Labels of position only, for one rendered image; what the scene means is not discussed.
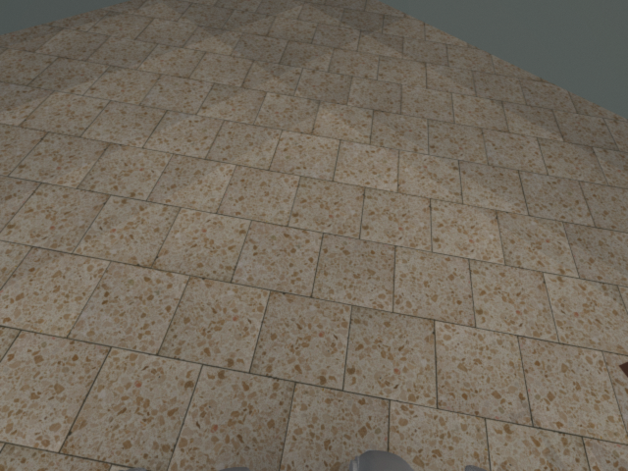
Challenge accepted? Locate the right robot thigh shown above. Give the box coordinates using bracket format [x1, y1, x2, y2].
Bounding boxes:
[349, 450, 414, 471]

